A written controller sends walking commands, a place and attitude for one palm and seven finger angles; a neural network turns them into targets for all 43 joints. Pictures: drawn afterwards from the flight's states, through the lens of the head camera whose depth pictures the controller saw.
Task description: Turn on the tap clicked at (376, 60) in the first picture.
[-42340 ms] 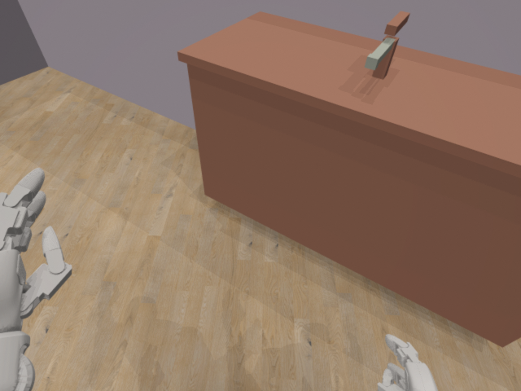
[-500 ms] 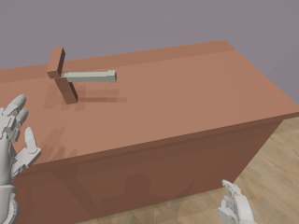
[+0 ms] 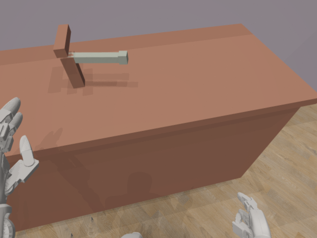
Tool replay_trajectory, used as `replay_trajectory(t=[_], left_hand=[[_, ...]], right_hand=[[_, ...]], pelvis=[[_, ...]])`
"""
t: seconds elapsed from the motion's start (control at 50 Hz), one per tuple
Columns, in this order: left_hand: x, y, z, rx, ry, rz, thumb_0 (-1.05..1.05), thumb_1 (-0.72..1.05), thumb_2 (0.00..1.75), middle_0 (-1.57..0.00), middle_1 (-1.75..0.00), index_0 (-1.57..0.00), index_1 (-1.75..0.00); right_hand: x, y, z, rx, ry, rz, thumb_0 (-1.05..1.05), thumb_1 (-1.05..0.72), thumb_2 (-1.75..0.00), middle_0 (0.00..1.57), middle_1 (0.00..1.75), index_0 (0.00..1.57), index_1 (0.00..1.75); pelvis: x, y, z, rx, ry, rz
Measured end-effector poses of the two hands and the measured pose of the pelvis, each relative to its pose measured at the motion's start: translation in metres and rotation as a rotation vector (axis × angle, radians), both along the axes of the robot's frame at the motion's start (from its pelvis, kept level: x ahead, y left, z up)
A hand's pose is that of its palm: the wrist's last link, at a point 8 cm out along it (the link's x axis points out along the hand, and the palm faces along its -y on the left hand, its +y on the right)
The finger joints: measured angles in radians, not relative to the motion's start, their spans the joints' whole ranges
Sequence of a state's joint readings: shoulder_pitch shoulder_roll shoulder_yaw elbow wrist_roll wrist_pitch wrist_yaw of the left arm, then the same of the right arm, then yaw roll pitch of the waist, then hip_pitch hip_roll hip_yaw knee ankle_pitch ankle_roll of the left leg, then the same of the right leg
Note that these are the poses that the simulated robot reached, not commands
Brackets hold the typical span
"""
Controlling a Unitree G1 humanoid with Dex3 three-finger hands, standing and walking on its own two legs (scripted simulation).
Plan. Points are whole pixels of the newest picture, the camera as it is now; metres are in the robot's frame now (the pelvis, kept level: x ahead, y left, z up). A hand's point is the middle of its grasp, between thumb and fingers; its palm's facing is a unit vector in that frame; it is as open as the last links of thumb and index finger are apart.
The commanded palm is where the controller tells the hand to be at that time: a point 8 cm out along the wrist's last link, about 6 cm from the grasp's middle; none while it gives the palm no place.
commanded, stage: step back with the hand held close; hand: left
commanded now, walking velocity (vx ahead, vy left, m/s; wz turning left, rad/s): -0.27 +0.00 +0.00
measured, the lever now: (123, 57) +0.56 +0.15 +0.15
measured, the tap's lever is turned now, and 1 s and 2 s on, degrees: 77 77 77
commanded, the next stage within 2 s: stop stepping back and stand still in 0.76 s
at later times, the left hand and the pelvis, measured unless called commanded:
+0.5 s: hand (23, 182) +0.17 +0.23 +0.17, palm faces +0.39 -0.82 -0.41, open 7.4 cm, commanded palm +0.11 +0.27 +0.19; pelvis -0.04 -0.01 +0.00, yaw +1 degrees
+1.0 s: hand out of the picture +0.04 +0.19 +0.17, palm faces +0.36 -0.83 -0.42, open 7.4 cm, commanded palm -0.03 +0.25 +0.19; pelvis -0.17 -0.04 +0.00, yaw +3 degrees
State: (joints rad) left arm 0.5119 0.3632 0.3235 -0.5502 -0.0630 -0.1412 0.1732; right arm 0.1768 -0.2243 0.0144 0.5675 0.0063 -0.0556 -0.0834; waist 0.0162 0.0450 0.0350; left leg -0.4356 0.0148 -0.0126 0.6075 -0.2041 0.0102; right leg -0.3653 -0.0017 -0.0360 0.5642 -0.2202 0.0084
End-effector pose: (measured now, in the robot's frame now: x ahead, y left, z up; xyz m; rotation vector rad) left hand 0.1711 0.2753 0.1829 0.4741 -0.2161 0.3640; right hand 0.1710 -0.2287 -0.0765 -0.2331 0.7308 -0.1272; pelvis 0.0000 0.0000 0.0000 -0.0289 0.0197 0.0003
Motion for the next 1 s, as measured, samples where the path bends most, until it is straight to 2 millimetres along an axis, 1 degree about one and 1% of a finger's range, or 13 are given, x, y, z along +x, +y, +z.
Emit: replay_trajectory(t=[0.06,0.14,0.26,0.34,0.42,0.5,0.56,0.64,0.68,0.72,0.8,0.9,1.0], left_hand=[[-0.003,0.002,-0.001,-0.004,-0.017,-0.002,0.01,0.89,0.90,-0.21,-0.30,-0.21,-0.31],[-0.007,0.002,0.004,0.018,-0.034,0.007,0.01,0.89,0.90,-0.21,-0.30,-0.21,-0.31],[-0.016,-0.008,0.007,0.028,-0.056,0.009,0.01,0.89,0.90,-0.21,-0.30,-0.21,-0.31],[-0.019,-0.013,0.005,-0.017,-0.071,-0.018,0.01,0.89,0.90,-0.21,-0.30,-0.21,-0.31],[-0.025,-0.006,0.003,0.005,-0.083,-0.043,0.01,0.89,0.90,-0.21,-0.30,-0.21,-0.31],[-0.037,-0.002,0.006,0.027,-0.051,-0.020,0.01,0.89,0.90,-0.21,-0.30,-0.21,-0.31],[-0.048,-0.011,0.011,0.021,-0.045,-0.008,0.01,0.89,0.90,-0.21,-0.30,-0.21,-0.31],[-0.063,-0.036,0.014,0.027,-0.042,-0.022,0.01,0.89,0.90,-0.21,-0.30,-0.21,-0.31],[-0.071,-0.048,0.015,0.020,-0.032,-0.042,0.01,0.89,0.90,-0.21,-0.30,-0.21,-0.31],[-0.080,-0.057,0.015,0.012,-0.012,-0.060,0.01,0.89,0.90,-0.21,-0.30,-0.21,-0.31],[-0.100,-0.065,0.015,0.025,0.032,-0.072,0.01,0.89,0.90,-0.21,-0.30,-0.21,-0.31],[-0.130,-0.060,0.012,0.029,0.024,-0.057,0.01,0.89,0.90,-0.21,-0.31,-0.22,-0.31],[-0.173,-0.045,0.005,0.022,-0.009,-0.035,0.01,0.89,0.90,-0.21,-0.31,-0.22,-0.31]], right_hand=[[-0.007,0.001,-0.001,-0.008,0.004,-0.001,0.02,-0.90,-0.90,0.21,0.30,0.20,0.30],[-0.014,0.002,0.000,-0.004,0.001,0.006,0.02,-0.90,-0.90,0.21,0.30,0.20,0.30],[-0.019,-0.002,-0.004,0.012,0.011,0.028,0.02,-0.90,-0.90,0.21,0.30,0.20,0.30],[-0.025,-0.008,-0.004,-0.009,0.045,0.024,0.01,-0.90,-0.90,0.21,0.30,0.20,0.30],[-0.031,-0.009,-0.002,-0.036,0.038,0.005,0.02,-0.90,-0.90,0.21,0.30,0.20,0.30],[-0.039,-0.003,0.004,-0.011,0.009,0.017,0.02,-0.90,-0.90,0.20,0.30,0.20,0.30],[-0.049,-0.001,0.005,0.031,-0.005,0.039,0.01,-0.90,-0.90,0.20,0.30,0.20,0.30],[-0.062,-0.006,-0.002,0.072,-0.018,0.071,0.01,-0.90,-0.90,0.21,0.30,0.20,0.30],[-0.071,-0.013,-0.004,0.082,-0.003,0.066,0.01,-0.90,-0.90,0.21,0.30,0.20,0.30],[-0.083,-0.022,-0.001,0.079,0.016,0.046,0.01,-0.90,-0.90,0.21,0.30,0.20,0.30],[-0.108,-0.041,0.008,0.050,0.025,-0.008,0.01,-0.90,-0.90,0.21,0.30,0.20,0.30],[-0.144,-0.061,0.014,-0.011,0.034,-0.045,0.01,-0.90,-0.90,0.21,0.30,0.20,0.30],[-0.184,-0.072,0.014,-0.076,0.018,-0.057,0.01,-0.90,-0.90,0.20,0.30,0.20,0.30]], pelvis=[[-0.004,0.001,-0.002,0.000,-0.004,0.001],[-0.009,-0.002,-0.001,0.004,-0.007,0.007],[-0.015,-0.011,-0.003,0.013,-0.001,0.013],[-0.020,-0.009,-0.002,0.031,0.004,0.029],[-0.029,-0.004,-0.006,0.033,0.016,0.040],[-0.043,-0.010,0.000,0.035,0.009,0.013],[-0.053,-0.018,0.004,0.028,0.005,-0.003],[-0.072,-0.033,0.002,0.016,0.005,-0.014],[-0.083,-0.039,0.005,0.016,0.009,-0.008],[-0.093,-0.044,0.009,0.046,0.019,-0.005],[-0.111,-0.051,0.015,0.087,0.029,-0.004],[-0.138,-0.051,0.015,0.096,0.035,0.019],[-0.171,-0.043,0.002,0.061,0.011,0.055]])
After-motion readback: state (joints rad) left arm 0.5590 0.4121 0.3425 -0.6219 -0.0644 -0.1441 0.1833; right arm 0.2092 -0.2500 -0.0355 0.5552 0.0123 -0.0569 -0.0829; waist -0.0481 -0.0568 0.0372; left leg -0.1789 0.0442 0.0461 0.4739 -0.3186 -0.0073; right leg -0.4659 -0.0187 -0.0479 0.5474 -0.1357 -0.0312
